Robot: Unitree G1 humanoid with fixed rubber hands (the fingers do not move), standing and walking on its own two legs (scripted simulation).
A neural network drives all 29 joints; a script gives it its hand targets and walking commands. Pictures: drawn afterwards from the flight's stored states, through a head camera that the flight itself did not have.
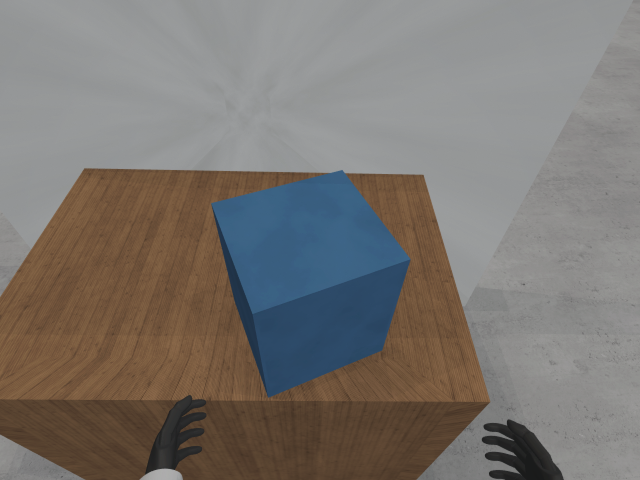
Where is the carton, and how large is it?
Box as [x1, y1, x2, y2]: [211, 170, 410, 397]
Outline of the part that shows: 342,170 211,203 234,300 268,397 382,349 410,259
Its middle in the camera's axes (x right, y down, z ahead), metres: -0.02 +0.07 +0.62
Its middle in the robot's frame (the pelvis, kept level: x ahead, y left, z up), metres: +0.41 +0.06 -0.03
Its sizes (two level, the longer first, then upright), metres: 0.210 0.200 0.250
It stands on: a pedestal, 0.62 m high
